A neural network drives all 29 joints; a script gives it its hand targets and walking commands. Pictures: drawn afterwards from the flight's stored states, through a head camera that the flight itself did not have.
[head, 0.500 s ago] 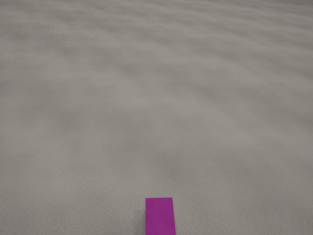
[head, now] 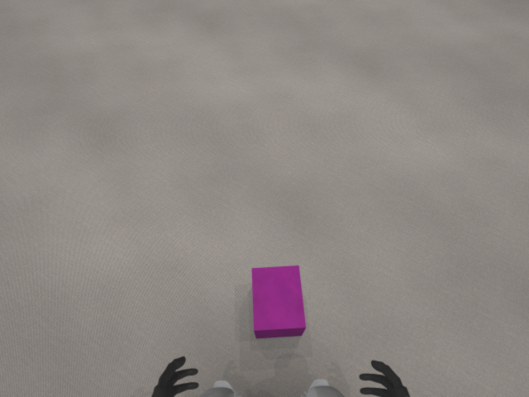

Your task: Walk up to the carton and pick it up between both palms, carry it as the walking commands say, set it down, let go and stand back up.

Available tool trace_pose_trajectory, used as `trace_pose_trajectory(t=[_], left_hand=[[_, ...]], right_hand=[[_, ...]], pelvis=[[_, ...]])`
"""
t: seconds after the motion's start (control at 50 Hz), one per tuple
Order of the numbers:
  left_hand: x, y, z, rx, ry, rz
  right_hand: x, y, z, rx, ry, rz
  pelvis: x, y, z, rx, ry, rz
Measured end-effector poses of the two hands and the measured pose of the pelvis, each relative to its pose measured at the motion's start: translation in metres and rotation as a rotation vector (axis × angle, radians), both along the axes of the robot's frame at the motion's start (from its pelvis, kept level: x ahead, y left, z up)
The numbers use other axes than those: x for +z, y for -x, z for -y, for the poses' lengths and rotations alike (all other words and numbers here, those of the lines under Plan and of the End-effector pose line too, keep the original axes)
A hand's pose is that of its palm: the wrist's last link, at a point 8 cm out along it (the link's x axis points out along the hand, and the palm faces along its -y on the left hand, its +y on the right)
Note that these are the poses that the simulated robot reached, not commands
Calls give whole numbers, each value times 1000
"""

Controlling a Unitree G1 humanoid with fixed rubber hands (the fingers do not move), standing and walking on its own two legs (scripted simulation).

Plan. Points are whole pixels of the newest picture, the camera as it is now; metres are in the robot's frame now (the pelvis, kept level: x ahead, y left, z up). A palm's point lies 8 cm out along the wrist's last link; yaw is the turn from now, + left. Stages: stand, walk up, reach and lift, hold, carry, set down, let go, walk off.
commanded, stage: reach and lift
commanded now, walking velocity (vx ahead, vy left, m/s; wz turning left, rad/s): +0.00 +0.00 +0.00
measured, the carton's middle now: (277, 302) +0.42 -0.03 -0.65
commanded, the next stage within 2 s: none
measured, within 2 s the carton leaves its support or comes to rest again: neither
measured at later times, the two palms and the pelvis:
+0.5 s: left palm (165, 362) +0.21 +0.18 -0.16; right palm (373, 327) +0.26 -0.19 -0.15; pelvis -0.11 -0.02 -0.06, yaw -1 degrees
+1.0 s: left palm (197, 274) +0.39 +0.15 -0.23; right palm (345, 250) +0.43 -0.17 -0.21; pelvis -0.10 +0.00 -0.08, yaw -3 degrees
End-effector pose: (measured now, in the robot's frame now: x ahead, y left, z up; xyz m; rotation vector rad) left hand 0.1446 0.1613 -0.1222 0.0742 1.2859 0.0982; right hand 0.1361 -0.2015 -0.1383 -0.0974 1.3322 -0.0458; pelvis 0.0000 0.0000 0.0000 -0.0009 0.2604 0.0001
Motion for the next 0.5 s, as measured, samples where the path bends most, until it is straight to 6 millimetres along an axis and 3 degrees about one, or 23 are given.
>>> trace_pose_trajectory(t=[0.08, 0.16, 0.24, 0.3, 0.42, 0.5], left_hand=[[-22, -8, -7, 13, -28, 86], [-37, -33, -18, -17, -60, 174], [-30, -55, -23, -5, -52, 260], [-19, -59, -23, 16, -34, 292], [-24, -52, -18, 36, -8, 204], [-35, -67, -15, 48, -32, 214]], right_hand=[[-18, 4, 4, -69, -1, 85], [-22, -24, 11, -89, -4, 226], [-11, -57, 17, -9, 25, 313], [-1, -73, 17, 47, 58, 328], [-2, -98, -1, 52, 30, 289], [-11, -122, -15, 19, 7, 323]], pelvis=[[-16, 16, 8, -23, -11, -91], [-33, 39, 15, -39, -11, -139], [-44, 60, 19, -41, -20, -124], [-48, 72, 20, -35, -24, -84], [-53, 94, 20, -20, -17, 6], [-61, 111, 19, -17, -14, 1]])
